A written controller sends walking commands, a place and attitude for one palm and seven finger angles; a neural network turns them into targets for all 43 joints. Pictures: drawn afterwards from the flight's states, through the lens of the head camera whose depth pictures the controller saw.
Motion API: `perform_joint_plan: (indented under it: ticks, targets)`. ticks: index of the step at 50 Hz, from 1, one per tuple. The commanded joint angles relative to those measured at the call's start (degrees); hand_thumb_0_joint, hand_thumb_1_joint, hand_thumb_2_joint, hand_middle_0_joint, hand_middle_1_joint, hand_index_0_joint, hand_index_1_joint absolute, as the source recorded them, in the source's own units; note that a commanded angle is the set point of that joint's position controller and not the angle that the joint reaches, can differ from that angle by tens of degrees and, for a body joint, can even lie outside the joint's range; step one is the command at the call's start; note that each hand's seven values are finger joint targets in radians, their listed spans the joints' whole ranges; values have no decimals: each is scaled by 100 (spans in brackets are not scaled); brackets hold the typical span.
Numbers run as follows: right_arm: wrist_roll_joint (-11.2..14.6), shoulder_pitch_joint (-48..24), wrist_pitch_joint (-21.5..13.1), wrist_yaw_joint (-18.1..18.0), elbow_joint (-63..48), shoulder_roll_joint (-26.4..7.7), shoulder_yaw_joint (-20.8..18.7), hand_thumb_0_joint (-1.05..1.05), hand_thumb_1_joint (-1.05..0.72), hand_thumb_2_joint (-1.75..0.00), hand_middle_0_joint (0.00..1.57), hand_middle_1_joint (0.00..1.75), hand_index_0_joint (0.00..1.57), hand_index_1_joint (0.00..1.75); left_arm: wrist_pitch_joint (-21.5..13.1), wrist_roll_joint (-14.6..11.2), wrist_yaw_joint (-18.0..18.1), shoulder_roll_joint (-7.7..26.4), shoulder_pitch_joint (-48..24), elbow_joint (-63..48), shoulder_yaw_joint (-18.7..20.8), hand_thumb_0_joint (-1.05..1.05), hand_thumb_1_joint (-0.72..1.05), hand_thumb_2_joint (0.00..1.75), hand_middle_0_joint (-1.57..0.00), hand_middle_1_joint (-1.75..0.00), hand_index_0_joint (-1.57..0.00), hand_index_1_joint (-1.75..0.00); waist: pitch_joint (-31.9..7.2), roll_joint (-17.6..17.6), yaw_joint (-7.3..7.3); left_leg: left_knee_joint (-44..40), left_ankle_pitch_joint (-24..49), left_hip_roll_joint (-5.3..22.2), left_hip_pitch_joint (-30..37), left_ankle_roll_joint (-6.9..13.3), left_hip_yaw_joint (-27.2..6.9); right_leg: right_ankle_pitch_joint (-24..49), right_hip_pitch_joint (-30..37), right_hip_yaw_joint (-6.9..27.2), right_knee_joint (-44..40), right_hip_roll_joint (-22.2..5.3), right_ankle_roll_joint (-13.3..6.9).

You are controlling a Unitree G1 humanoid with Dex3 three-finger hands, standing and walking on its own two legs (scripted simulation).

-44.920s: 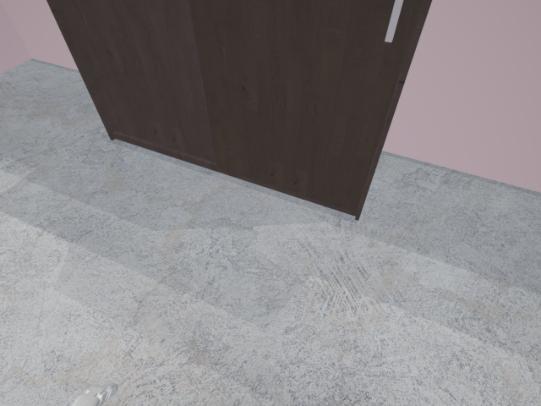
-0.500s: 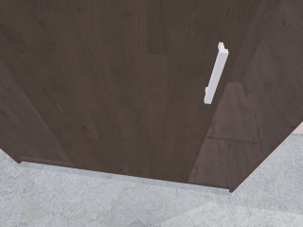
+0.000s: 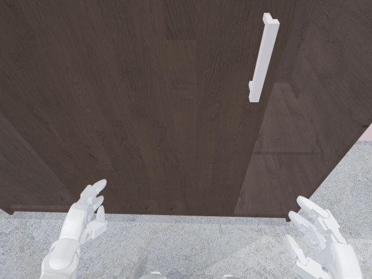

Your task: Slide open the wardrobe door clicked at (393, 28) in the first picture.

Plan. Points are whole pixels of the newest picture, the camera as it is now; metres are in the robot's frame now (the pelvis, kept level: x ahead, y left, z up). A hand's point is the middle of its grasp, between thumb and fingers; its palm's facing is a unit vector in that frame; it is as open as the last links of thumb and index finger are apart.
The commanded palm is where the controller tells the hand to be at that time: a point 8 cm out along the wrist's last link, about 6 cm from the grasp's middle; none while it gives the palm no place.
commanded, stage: raise the hand with hooked fingers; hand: right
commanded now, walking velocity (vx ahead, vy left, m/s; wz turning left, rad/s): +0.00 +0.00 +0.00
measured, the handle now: (260, 60) +0.50 -0.15 +0.23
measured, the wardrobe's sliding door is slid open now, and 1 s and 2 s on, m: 0.28 0.28 0.28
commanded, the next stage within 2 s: move the hooked fingers beside the handle in 1.66 s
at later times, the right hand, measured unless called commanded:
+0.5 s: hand (328, 202) +0.23 -0.22 +0.14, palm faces +0.08 +0.99 -0.08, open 11.7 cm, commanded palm +0.19 -0.27 +0.15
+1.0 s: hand out of the picture +0.26 -0.28 +0.22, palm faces +0.11 +0.99 -0.07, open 13.9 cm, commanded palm +0.23 -0.32 +0.23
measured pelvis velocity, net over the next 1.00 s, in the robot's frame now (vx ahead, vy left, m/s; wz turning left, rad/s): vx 0.02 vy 0.00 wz -0.03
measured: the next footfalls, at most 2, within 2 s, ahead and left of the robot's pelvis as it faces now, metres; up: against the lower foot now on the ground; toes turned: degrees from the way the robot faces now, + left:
none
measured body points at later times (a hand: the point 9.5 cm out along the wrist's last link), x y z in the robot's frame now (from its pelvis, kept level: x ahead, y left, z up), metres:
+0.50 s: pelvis +0.02 +0.02 +0.03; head +0.03 +0.03 +0.48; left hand +0.18 +0.27 -0.04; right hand +0.22 -0.27 +0.14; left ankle +0.03 +0.11 -0.67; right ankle +0.02 -0.11 -0.67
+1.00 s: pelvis +0.02 +0.00 +0.06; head -0.01 +0.01 +0.51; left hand +0.23 +0.20 +0.01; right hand +0.25 -0.33 +0.23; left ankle +0.03 +0.11 -0.67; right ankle +0.02 -0.11 -0.67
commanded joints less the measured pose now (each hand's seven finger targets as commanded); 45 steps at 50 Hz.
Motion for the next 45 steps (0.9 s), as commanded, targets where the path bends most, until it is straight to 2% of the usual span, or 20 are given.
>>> perform_joint_plan:
  ticks: [1, 4, 5, 7, 9, 11, 14, 16, 22, 24, 26, 29, 31, 33, 34, 37, 39, 42, 44, 45]
  targets:
    - [287, -1028, -689, -149, -2787, -731, -452, 0, -36, -67, 24, 64, 24, 64, -209, -27, 200, 498, 238, -694, -11, 0, 90, 90, -20, -30, -20, -30, -846, -1019, 300, -941, 1075, -293, 417, 136, -147, 1244, 552, 397, -803, 97, -18]
    - [322, -1761, -721, 213, -2325, -847, -276, 0, -29, -64, 24, 69, 24, 69, -358, -70, 344, 591, 280, -341, -146, 0, 90, 90, -20, -30, -20, -30, -497, -749, 620, -1179, 763, -327, 241, 94, -245, 927, 406, 481, -640, 55, -72]
    - [322, -1785, -604, 357, -2058, -1001, -392, 0, -27, -63, 25, 70, 25, 70, -402, -115, 396, 600, 286, -245, -148, 0, 90, 90, -20, -30, -20, -30, -472, -725, 608, -1311, 609, -297, 325, 85, -296, 820, 375, 486, -670, 50, -60]
    - [365, -1651, -207, 625, -1644, -1196, -608, 0, -22, -61, 25, 74, 25, 74, -461, -176, 464, 603, 210, -195, -185, 0, 90, 90, -20, -30, -20, -30, -570, -638, 480, -1578, 483, -229, 686, 67, -380, 808, 383, 479, -827, 75, -62]
    - [493, -1356, 292, 782, -1110, -1505, -1143, 0, -18, -59, 25, 76, 25, 76, -480, -219, 515, 571, 69, -157, -206, 0, 90, 90, -20, -30, -20, -30, -788, -556, 219, -1776, 720, -162, 1225, 62, -497, 1119, 458, 451, -961, 100, -46]
    - [662, -1208, 613, 829, -1146, -1554, -1416, 0, -13, -57, 25, 80, 25, 80, -502, -231, 529, 466, -72, -203, -236, 0, 90, 90, -20, -30, -20, -30, -989, -373, 20, -1910, 1031, -62, 1690, 16, -516, 1391, 583, 421, -1167, 106, -20]
    - [898, -1100, 821, 702, -953, -1666, -1863, 0, -6, -54, 26, 84, 26, 84, -554, -206, 530, 389, -164, -141, -271, 0, 90, 90, -20, -30, -20, -30, -921, -125, -150, -2053, 1508, 6, 2156, -42, -587, 1702, 591, 425, -1350, 107, 20]
    - [934, -1130, 741, 644, -1052, -1523, -1791, 0, -1, -52, 26, 87, 26, 87, -615, -205, 495, 380, -90, -107, -265, 0, 90, 90, -20, -30, -20, -30, -701, -49, -121, -2128, 1662, 19, 2123, -76, -542, 1738, 682, 411, -1517, 93, 38]
    - [881, -1395, 549, 679, -1067, -1566, -1677, 0, 13, -46, 27, 96, 27, 96, -842, -236, 485, 543, 94, 2, -202, 0, 90, 90, -20, -30, -20, -30, -463, -190, -46, -2412, 1513, 20, 2111, -80, -521, 1694, 1075, 312, -1840, 111, 0]
    - [870, -1732, 595, 702, -1027, -1824, -1813, 0, 17, -44, 28, 99, 28, 99, -865, -246, 537, 629, 105, 40, -193, 0, 90, 90, -20, -30, -20, -30, -346, -153, -43, -2526, 1281, -2, 2131, -60, -511, 1630, 1188, 306, -1945, 100, -24]
    - [886, -2055, 607, 715, -1134, -1911, -1854, 0, 22, -42, 28, 102, 28, 102, -910, -266, 581, 636, 118, 53, -210, 0, 90, 90, -20, -30, -20, -30, -367, -379, -53, -2599, 1248, -8, 2201, -35, -452, 1610, 1410, 301, -2109, 109, -27]
    - [867, -2481, 690, 690, -1318, -2057, -1917, 0, 29, -39, 29, 107, 29, 107, -963, -272, 631, 662, 90, 98, -247, 0, 90, 90, -20, -30, -20, -30, -437, -692, -96, -2576, 1629, -87, 2378, 25, -263, 1814, 1787, 326, -2318, 103, -39]
    - [877, -2677, 798, 689, -1256, -2086, -1955, 0, 34, -37, 29, 110, 29, 110, -992, -282, 659, 650, 90, 129, -265, 0, 90, 90, -20, -30, -20, -30, -416, -719, -86, -2617, 1861, -103, 2443, 21, -193, 1903, 1965, 344, -2446, 108, -38]
    - [892, -2810, 970, 734, -1040, -2137, -2016, 0, 38, -35, 29, 112, 29, 112, -989, -295, 679, 657, 61, 150, -290, 0, 90, 90, -20, -30, -20, -30, -324, -586, -107, -2687, 1901, -125, 2509, 17, -140, 1898, 2031, 362, -2571, 111, -32]
    - [897, -2911, 1094, 777, -927, -2241, -2095, 0, 41, -34, 29, 114, 29, 114, -977, -287, 690, 686, 26, 157, -307, 0, 90, 90, -20, -30, -20, -30, -282, -657, -159, -2711, 2024, -141, 2593, 38, -148, 1994, 2072, 359, -2601, 101, -37]
    - [892, -3323, 1443, 893, -793, -2245, -2071, 0, 48, -31, 30, 118, 30, 118, -929, -318, 714, 646, -35, 149, -366, 0, 90, 90, -20, -30, -20, -30, -192, -690, -140, -2804, 2096, -160, 2636, 36, -55, 2017, 2256, 388, -2798, 90, -11]
    - [848, -3672, 1661, 932, -785, -2295, -2040, 0, 50, -30, 30, 120, 30, 120, -891, -330, 723, 647, -93, 133, -412, 0, 90, 90, -20, -30, -20, -30, -148, -878, -155, -2869, 2112, -179, 2705, 61, -63, 2059, 2386, 388, -2873, 90, -10]
    - [824, -4036, 1926, 960, -577, -2413, -2121, 0, 50, -30, 30, 120, 30, 120, -810, -338, 747, 615, -129, 134, -467, 0, 90, 90, -20, -30, -20, -30, -68, -588, -129, -3000, 1977, -193, 2699, 47, -22, 1956, 2447, 453, -3032, 69, -9]
    - [779, -4378, 2045, 969, -571, -2537, -2154, 0, 50, -30, 30, 120, 30, 120, -752, -350, 746, 609, -198, 131, -510, 0, 90, 90, -20, -30, -20, -30, -2, -758, -134, -3085, 1871, -203, 2729, 74, -40, 1909, 2539, 464, -3104, 67, -2]
    - [751, -4563, 2085, 979, -607, -2573, -2170, 0, 50, -30, 30, 120, 30, 120, -731, -354, 753, 589, -225, 119, -517, 0, 90, 90, -20, -30, -20, -30, -119, -870, -119, -3096, 1947, -186, 2779, 82, -37, 1976, 2644, 465, -3137, 77, -1]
